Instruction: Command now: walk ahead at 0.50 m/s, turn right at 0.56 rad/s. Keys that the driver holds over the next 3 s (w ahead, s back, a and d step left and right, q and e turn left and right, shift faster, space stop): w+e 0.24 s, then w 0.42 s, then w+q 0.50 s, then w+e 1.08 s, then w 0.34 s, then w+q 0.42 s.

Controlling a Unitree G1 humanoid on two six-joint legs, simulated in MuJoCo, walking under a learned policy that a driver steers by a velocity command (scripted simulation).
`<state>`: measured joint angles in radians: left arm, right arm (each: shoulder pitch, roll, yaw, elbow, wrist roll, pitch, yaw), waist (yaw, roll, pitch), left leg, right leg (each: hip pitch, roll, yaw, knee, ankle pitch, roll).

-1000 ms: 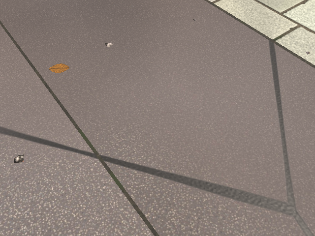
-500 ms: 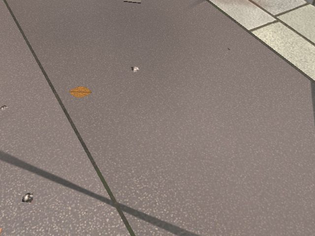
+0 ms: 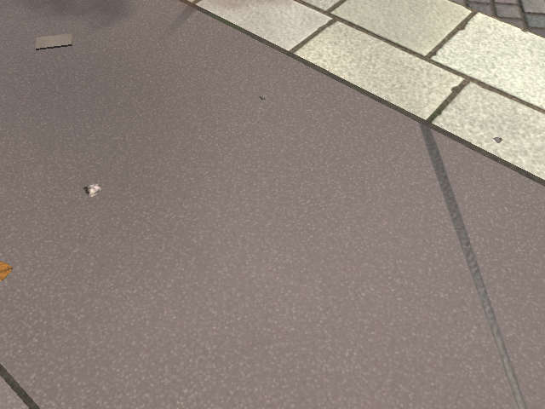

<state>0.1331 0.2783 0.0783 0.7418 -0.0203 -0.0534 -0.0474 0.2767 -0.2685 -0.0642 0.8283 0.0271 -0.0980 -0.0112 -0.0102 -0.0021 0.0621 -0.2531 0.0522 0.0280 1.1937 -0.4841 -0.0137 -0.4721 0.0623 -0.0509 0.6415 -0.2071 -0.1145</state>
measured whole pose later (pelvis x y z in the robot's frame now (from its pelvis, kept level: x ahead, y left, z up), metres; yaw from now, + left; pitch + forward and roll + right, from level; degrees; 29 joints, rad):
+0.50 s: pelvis +0.29 +0.03 +0.01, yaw -14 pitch +2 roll +1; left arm 0.35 0.27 0.06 0.77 -0.03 -0.05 0.01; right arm 0.12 -0.26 -0.06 0.71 0.00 -0.13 0.03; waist 0.03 -0.03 0.00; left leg -0.42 -0.05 0.02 0.53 -0.16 0.04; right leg -0.30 0.08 0.15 1.09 -0.47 -0.05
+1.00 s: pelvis +0.54 -0.07 +0.01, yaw -8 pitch +3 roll +0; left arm 0.10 0.25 0.04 0.66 0.00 -0.10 -0.02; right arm 0.39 -0.29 -0.05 0.84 0.03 -0.06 -0.01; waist -0.05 0.02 0.01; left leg -0.33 0.00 -0.08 1.07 -0.46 0.02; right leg -0.40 0.00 -0.03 0.53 -0.17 -0.02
